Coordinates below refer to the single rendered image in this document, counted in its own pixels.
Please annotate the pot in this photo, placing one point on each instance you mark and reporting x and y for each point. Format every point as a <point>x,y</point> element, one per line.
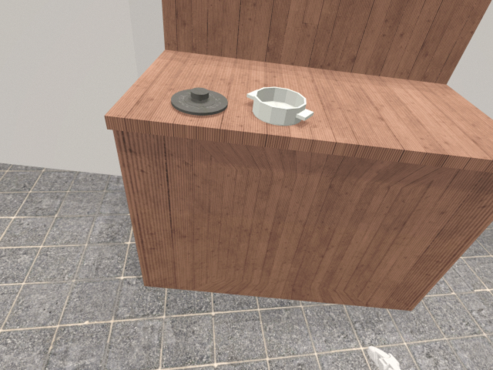
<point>279,106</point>

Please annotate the table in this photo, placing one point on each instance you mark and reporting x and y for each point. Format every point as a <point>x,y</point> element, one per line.
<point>369,202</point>

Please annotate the lid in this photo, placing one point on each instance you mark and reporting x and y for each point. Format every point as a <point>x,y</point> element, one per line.
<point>182,101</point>

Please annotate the knob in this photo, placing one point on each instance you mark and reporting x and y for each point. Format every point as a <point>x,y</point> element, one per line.
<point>199,93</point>

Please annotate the right robot hand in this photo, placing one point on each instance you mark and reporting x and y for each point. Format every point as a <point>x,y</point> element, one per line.
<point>383,360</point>

